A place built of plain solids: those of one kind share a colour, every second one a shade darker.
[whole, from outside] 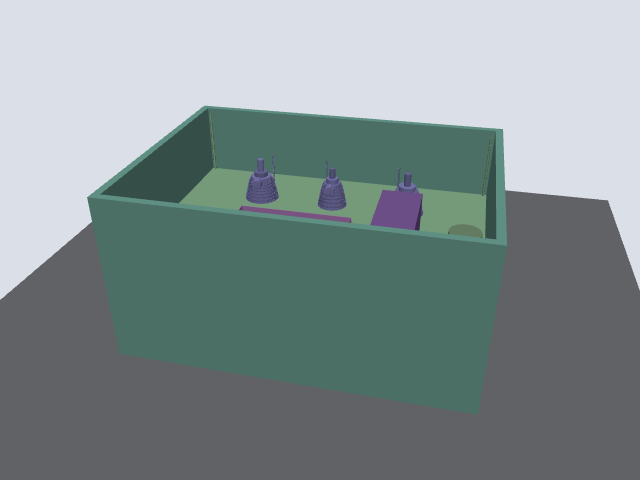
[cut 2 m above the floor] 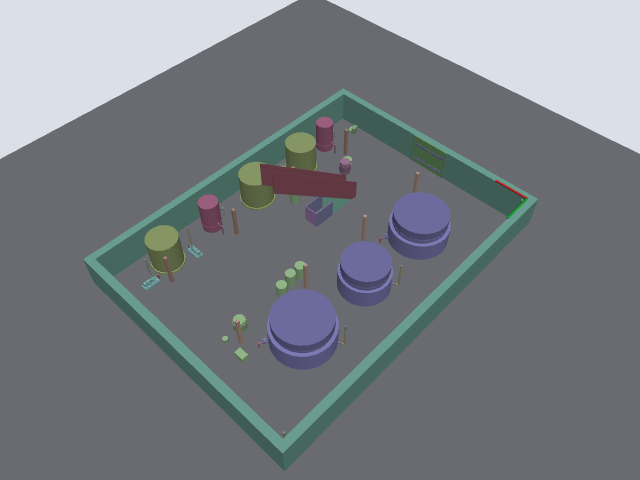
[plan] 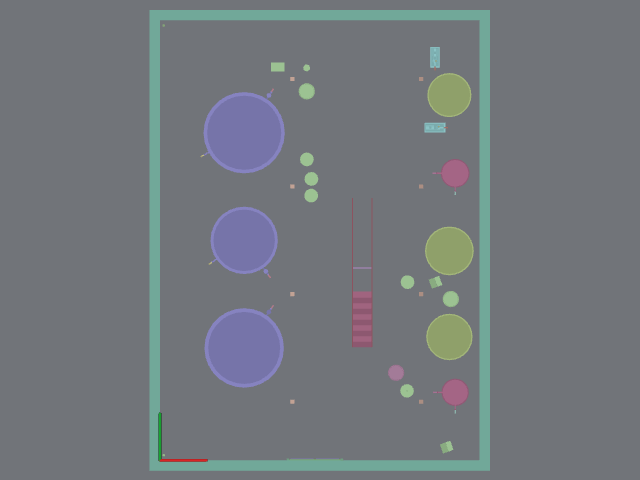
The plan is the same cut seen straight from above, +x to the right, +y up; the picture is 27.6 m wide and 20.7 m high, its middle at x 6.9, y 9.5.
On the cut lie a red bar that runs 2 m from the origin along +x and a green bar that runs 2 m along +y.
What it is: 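The still house of a malt distillery; one whitewashed hall 13.8 x 19.0 m, 9.9 m high, 3 copper pot stills in a row, an operating floor 5.49 m up, one steep steel stair free in the room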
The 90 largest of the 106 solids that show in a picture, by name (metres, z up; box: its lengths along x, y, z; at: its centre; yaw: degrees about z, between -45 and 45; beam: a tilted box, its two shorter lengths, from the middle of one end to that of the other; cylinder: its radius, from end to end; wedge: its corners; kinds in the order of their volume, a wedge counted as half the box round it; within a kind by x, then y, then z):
{
 "wall_1": {"box": [0.45, 19.87, 9.92], "at": [-0.23, 9.48, 4.91]},
 "wall_2": {"box": [14.68, 0.45, 9.92], "at": [6.89, -0.23, 4.91]},
 "wall_3": {"box": [14.68, 0.45, 9.92], "at": [6.89, 19.2, 4.91]},
 "wall_4": {"box": [0.45, 19.87, 9.92], "at": [14.01, 9.48, 4.91]},
 "still_1": {"cylinder": 1.71, "from": [3.63, 4.84, -0.05], "to": [3.63, 4.84, 1.16]},
 "still_2": {"cylinder": 1.51, "from": [3.63, 4.84, 1.15], "to": [3.63, 4.84, 1.31]},
 "still_3": {"cylinder": 1.56, "from": [3.63, 4.84, 1.31], "to": [3.63, 4.84, 1.5]},
 "still_4": {"cylinder": 1.55, "from": [3.63, 4.84, 1.5], "to": [3.63, 4.84, 4.14]},
 "still_5": {"cylinder": 1.05, "from": [3.63, 4.84, 5.49], "to": [3.63, 4.84, 5.59]},
 "still_6": {"cylinder": 1.03, "from": [3.63, 4.84, 5.59], "to": [3.63, 4.84, 5.69]},
 "still_7": {"cylinder": 1.0, "from": [3.63, 4.84, 5.69], "to": [3.63, 4.84, 5.8]},
 "still_8": {"cylinder": 0.98, "from": [3.63, 4.84, 5.8], "to": [3.63, 4.84, 5.91]},
 "still_9": {"cylinder": 0.96, "from": [3.63, 4.84, 5.91], "to": [3.63, 4.84, 6.01]},
 "still_10": {"cylinder": 0.93, "from": [3.63, 4.84, 6.01], "to": [3.63, 4.84, 6.11]},
 "still_11": {"cylinder": 0.91, "from": [3.63, 4.84, 6.11], "to": [3.63, 4.84, 6.21]},
 "still_12": {"cylinder": 0.89, "from": [3.63, 4.84, 6.21], "to": [3.63, 4.84, 6.31]},
 "still_13": {"cylinder": 0.87, "from": [3.63, 4.84, 6.31], "to": [3.63, 4.84, 6.4]},
 "still_14": {"cylinder": 0.64, "from": [3.63, 4.84, 6.95], "to": [3.63, 4.84, 6.99]},
 "still_15": {"cylinder": 0.42, "from": [3.63, 4.84, 6.99], "to": [3.63, 4.84, 7.29]},
 "still_16": {"cylinder": 0.2, "from": [3.63, 4.84, 7.29], "to": [3.63, 4.84, 8.09]},
 "still_17": {"cylinder": 1.45, "from": [3.63, 9.48, -0.05], "to": [3.63, 9.48, 1.22]},
 "still_18": {"cylinder": 1.29, "from": [3.63, 9.48, 1.21], "to": [3.63, 9.48, 1.39]},
 "still_19": {"cylinder": 1.33, "from": [3.63, 9.48, 1.39], "to": [3.63, 9.48, 1.5]},
 "still_20": {"cylinder": 1.33, "from": [3.63, 9.48, 1.5], "to": [3.63, 9.48, 4.14]},
 "still_21": {"cylinder": 0.89, "from": [3.63, 9.48, 5.49], "to": [3.63, 9.48, 5.61]},
 "still_22": {"cylinder": 0.87, "from": [3.63, 9.48, 5.61], "to": [3.63, 9.48, 5.73]},
 "still_23": {"cylinder": 0.85, "from": [3.63, 9.48, 5.73], "to": [3.63, 9.48, 5.86]},
 "still_24": {"cylinder": 0.83, "from": [3.63, 9.48, 5.86], "to": [3.63, 9.48, 5.98]},
 "still_25": {"cylinder": 0.8, "from": [3.63, 9.48, 5.98], "to": [3.63, 9.48, 6.1]},
 "still_26": {"cylinder": 0.78, "from": [3.63, 9.48, 6.1], "to": [3.63, 9.48, 6.21]},
 "still_27": {"cylinder": 0.76, "from": [3.63, 9.48, 6.21], "to": [3.63, 9.48, 6.33]},
 "still_28": {"cylinder": 0.73, "from": [3.63, 9.48, 6.33], "to": [3.63, 9.48, 6.43]},
 "still_29": {"cylinder": 0.55, "from": [3.63, 9.48, 6.94], "to": [3.63, 9.48, 6.99]},
 "still_30": {"cylinder": 0.36, "from": [3.63, 9.48, 6.99], "to": [3.63, 9.48, 7.29]},
 "still_31": {"cylinder": 0.17, "from": [3.63, 9.48, 7.29], "to": [3.63, 9.48, 7.94]},
 "still_32": {"cylinder": 1.75, "from": [3.63, 14.12, -0.05], "to": [3.63, 14.12, 1.24]},
 "still_33": {"cylinder": 1.6, "from": [3.63, 14.12, 1.39], "to": [3.63, 14.12, 1.5]},
 "still_34": {"cylinder": 1.6, "from": [3.63, 14.12, 1.5], "to": [3.63, 14.12, 4.14]},
 "still_35": {"cylinder": 0.51, "from": [3.63, 14.12, 6.99], "to": [3.63, 14.12, 7.29]},
 "still_36": {"cylinder": 0.21, "from": [3.63, 14.12, 7.29], "to": [3.63, 14.12, 8.07]},
 "still_37": {"box": [0.55, 0.54, 0.33], "at": [4.21, 9.48, 6.74]},
 "still_38": {"box": [0.68, 0.54, 0.33], "at": [4.27, 4.84, 6.74]},
 "upper_floor_1": {"box": [7.08, 18.99, 0.3], "at": [3.53, 9.48, 5.34]},
 "sample_room_1": {"box": [4.5, 2.3, 2.4], "at": [7.97, 14.07, 6.64]},
 "receiver_1": {"cylinder": 1.0, "from": [12.48, 5.32, -0.05], "to": [12.48, 5.32, 0.14]},
 "receiver_2": {"cylinder": 0.94, "from": [12.48, 5.32, 0.14], "to": [12.48, 5.32, 2.22]},
 "receiver_3": {"cylinder": 1.05, "from": [12.48, 9.03, -0.05], "to": [12.48, 9.03, 0.14]},
 "receiver_4": {"cylinder": 0.99, "from": [12.48, 9.03, 0.14], "to": [12.48, 9.03, 2.1]},
 "receiver_5": {"cylinder": 0.95, "from": [12.48, 15.75, -0.05], "to": [12.48, 15.75, 0.14]},
 "receiver_6": {"cylinder": 0.89, "from": [12.48, 15.75, 0.14], "to": [12.48, 15.75, 2.14]},
 "condenser_1": {"cylinder": 0.53, "from": [12.73, 2.93, -0.05], "to": [12.73, 2.93, 0.45]},
 "condenser_2": {"cylinder": 0.59, "from": [12.73, 2.93, 0.45], "to": [12.73, 2.93, 0.5]},
 "condenser_3": {"cylinder": 0.54, "from": [12.73, 2.93, 0.5], "to": [12.73, 2.93, 3.81]},
 "condenser_4": {"cylinder": 0.56, "from": [12.73, 12.38, -0.05], "to": [12.73, 12.38, 0.45]},
 "condenser_5": {"cylinder": 0.62, "from": [12.73, 12.38, 0.45], "to": [12.73, 12.38, 0.5]},
 "condenser_6": {"cylinder": 0.57, "from": [12.73, 12.38, 0.5], "to": [12.73, 12.38, 3.81]},
 "charger_1": {"cylinder": 0.87, "from": [8.87, 17.77, 5.63], "to": [8.87, 17.77, 7.39]},
 "stair_rail_1": {"wedge": [[8.28, 4.87, -0.3], [8.28, 4.87, 1.17], [8.28, 11.32, 5.01], [8.28, 11.32, 6.47], [8.32, 4.87, -0.3], [8.32, 4.87, 1.17], [8.32, 11.32, 5.01], [8.32, 11.32, 6.47]]},
 "stair_rail_2": {"wedge": [[9.12, 4.87, -0.3], [9.12, 4.87, 1.17], [9.12, 11.32, 5.01], [9.12, 11.32, 6.47], [9.16, 4.87, -0.3], [9.16, 4.87, 1.17], [9.16, 11.32, 5.01], [9.16, 11.32, 6.47]]},
 "piece_1": {"box": [0.59, 0.39, 0.41], "at": [5.08, 16.96, 0.15]},
 "piece_2": {"cylinder": 0.29, "from": [6.33, 12.97, -0.05], "to": [6.33, 12.97, 0.88]},
 "piece_3": {"cylinder": 0.35, "from": [6.33, 15.91, 0.24], "to": [6.33, 15.91, 0.64]},
 "piece_4": {"cylinder": 0.29, "from": [6.52, 11.42, -0.05], "to": [6.52, 11.42, 0.88]},
 "piece_5": {"cylinder": 0.29, "from": [6.53, 12.13, -0.05], "to": [6.53, 12.13, 0.88]},
 "piece_6": {"cylinder": 0.29, "from": [10.68, 7.68, -0.05], "to": [10.68, 7.68, 0.88]},
 "piece_7": {"box": [0.26, 0.42, 0.49], "at": [11.78, 7.64, 0.2], "yaw": 20.1},
 "piece_8": {"box": [0.22, 0.42, 0.27], "at": [12.0, 7.72, 0.09], "yaw": 20.1},
 "piece_9": {"box": [0.26, 0.42, 0.49], "at": [12.26, 0.53, 0.2], "yaw": 20.1},
 "piece_10": {"box": [0.22, 0.42, 0.27], "at": [12.49, 0.61, 0.09], "yaw": 20.1},
 "column_1": {"box": [0.18, 0.18, 4.88], "at": [5.71, 2.52, 2.39]},
 "column_2": {"box": [0.18, 0.18, 4.88], "at": [5.71, 7.17, 2.39]},
 "column_3": {"box": [0.18, 0.18, 4.88], "at": [5.71, 11.8, 2.39]},
 "column_4": {"box": [0.18, 0.18, 4.88], "at": [5.71, 16.45, 2.39]},
 "column_5": {"box": [0.18, 0.18, 4.88], "at": [11.26, 2.52, 2.39]},
 "column_6": {"box": [0.18, 0.18, 4.88], "at": [11.26, 11.8, 2.39]},
 "column_7": {"box": [0.18, 0.18, 4.88], "at": [11.26, 16.45, 2.39]},
 "loading_door_leaves_1": {"box": [2.2, 0.07, 2.75], "at": [6.68, 0.01, 1.32]},
 "well_rail_1": {"box": [0.04, 6.67, 1.05], "at": [7.04, 8.03, 5.96]},
 "riser_1": {"cylinder": 0.06, "from": [0.16, 0.22, -0.05], "to": [0.16, 0.22, 9.47]},
 "riser_2": {"cylinder": 0.06, "from": [0.16, 18.75, -0.05], "to": [0.16, 18.75, 9.47]},
 "foot_1": {"cylinder": 0.35, "from": [10.18, 3.77, 0.24], "to": [10.18, 3.77, 0.64]},
 "pump_1": {"box": [0.9, 0.42, 0.16], "at": [11.86, 14.34, 0.03]},
 "pump_2": {"box": [0.42, 0.9, 0.22], "at": [11.86, 17.37, 0.06]},
 "stair_fence_1": {"box": [0.04, 1.38, 1.15], "at": [8.3, 7.63, 0.53]},
 "stair_fence_2": {"box": [0.04, 1.38, 1.15], "at": [9.14, 7.63, 0.53]},
 "stair_guard_infill_1": {"wedge": [[8.28, 5.2, -0.03], [8.28, 6.93, -0.03], [8.28, 6.93, 1.4], [8.32, 5.2, -0.03], [8.32, 6.93, -0.03], [8.32, 6.93, 1.4]]},
 "stair_guard_infill_2": {"wedge": [[9.12, 5.2, -0.03], [9.12, 6.93, -0.03], [9.12, 6.93, 1.4], [9.16, 5.2, -0.03], [9.16, 6.93, -0.03], [9.16, 6.93, 1.4]]},
 "loading_door_frame_1": {"box": [0.12, 0.1, 2.87], "at": [5.52, 0.03, 1.39]},
 "loading_door_frame_2": {"box": [0.12, 0.1, 2.87], "at": [7.84, 0.03, 1.39]},
 "stair_fence_cross_1": {"box": [0.89, 0.04, 1.15], "at": [8.72, 8.29, 0.53]}
}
